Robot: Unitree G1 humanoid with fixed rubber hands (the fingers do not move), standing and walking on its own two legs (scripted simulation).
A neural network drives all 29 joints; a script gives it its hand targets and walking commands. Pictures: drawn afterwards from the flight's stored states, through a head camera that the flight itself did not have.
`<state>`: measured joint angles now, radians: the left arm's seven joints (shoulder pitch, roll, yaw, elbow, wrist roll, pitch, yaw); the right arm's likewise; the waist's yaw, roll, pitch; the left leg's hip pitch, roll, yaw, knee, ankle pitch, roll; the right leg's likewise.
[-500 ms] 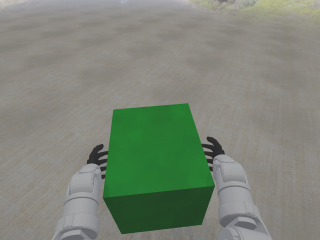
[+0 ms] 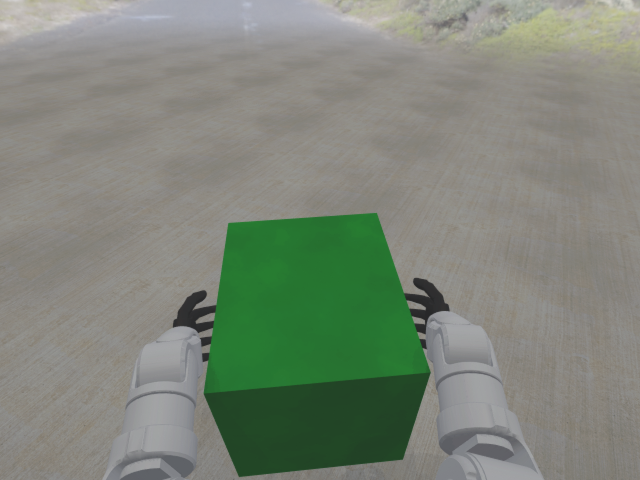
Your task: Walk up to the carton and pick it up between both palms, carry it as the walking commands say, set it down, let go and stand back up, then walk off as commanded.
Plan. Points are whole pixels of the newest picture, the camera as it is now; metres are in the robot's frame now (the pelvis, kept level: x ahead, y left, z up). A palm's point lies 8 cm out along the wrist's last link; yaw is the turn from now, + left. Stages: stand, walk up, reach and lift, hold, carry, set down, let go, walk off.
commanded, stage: reach and lift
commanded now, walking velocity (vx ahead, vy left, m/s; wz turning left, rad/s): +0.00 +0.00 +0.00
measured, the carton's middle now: (312, 336) +0.37 +0.01 +0.00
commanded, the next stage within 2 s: hold in 0.56 s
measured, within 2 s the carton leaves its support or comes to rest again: neither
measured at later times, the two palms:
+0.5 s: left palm (181, 357) +0.28 +0.17 +0.06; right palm (438, 339) +0.29 -0.16 +0.07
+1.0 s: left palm (179, 361) +0.27 +0.18 +0.06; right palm (438, 345) +0.29 -0.16 +0.07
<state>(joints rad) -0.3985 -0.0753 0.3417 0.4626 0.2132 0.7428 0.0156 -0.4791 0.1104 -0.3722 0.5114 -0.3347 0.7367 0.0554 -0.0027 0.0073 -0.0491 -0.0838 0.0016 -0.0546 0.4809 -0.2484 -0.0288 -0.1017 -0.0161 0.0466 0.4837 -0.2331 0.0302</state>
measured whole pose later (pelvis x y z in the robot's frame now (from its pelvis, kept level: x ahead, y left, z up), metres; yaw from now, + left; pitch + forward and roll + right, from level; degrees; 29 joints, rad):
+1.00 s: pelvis +0.00 +0.00 +0.00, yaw +0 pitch -10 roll +0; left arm -0.28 -0.09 0.29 0.31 0.22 0.77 0.00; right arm -0.35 0.15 -0.31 0.35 -0.33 0.76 0.06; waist 0.00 0.01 -0.02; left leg -0.04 0.00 -0.06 0.44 -0.22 -0.03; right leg -0.06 -0.02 0.05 0.44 -0.20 0.03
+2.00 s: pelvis -0.01 -0.07 -0.01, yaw +1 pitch +4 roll +0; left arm -0.08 -0.13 0.19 -0.49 0.14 1.16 0.02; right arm -0.22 0.14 -0.18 -0.38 -0.07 1.18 -0.04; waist 0.00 0.01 -0.08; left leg -0.41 0.08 -0.01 0.61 -0.27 -0.06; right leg -0.49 0.02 -0.03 0.78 -0.40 -0.04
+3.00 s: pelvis -0.10 -0.32 -0.02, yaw +8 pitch +1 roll +0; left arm 0.00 -0.13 0.14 -0.54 0.11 1.22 0.05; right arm -0.08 0.13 -0.16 -0.47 -0.04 1.21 -0.05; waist -0.02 -0.04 -0.10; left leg -0.39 0.10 0.12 0.90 -0.53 -0.08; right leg -0.46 0.01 -0.24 0.63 -0.22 -0.14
